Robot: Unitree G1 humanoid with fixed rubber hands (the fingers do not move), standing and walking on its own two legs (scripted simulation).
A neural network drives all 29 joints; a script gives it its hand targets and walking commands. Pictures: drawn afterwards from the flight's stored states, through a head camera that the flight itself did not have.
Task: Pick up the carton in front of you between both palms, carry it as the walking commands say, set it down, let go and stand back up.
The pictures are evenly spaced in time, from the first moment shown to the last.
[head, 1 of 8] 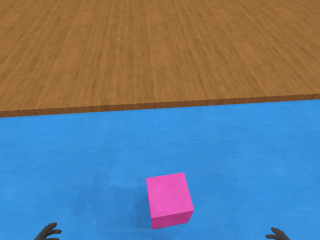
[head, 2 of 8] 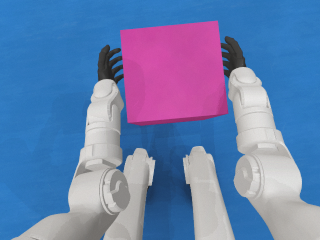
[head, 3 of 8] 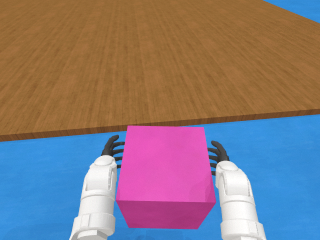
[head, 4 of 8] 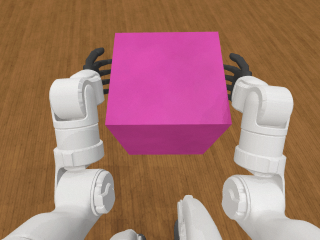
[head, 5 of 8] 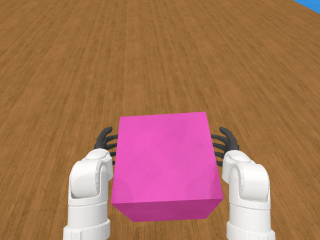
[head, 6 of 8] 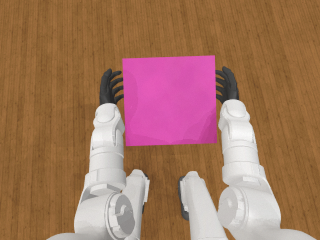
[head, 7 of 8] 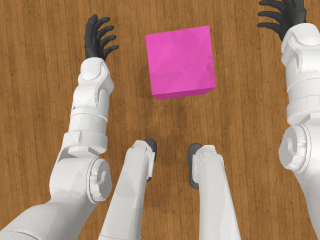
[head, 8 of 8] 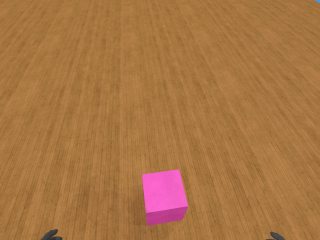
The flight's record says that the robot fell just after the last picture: no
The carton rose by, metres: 0.82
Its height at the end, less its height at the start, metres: +0.08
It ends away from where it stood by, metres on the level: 3.45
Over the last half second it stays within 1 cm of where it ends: yes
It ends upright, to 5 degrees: yes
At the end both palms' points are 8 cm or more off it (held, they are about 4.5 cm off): yes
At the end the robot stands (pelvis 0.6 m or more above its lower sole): yes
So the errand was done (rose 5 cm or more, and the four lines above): yes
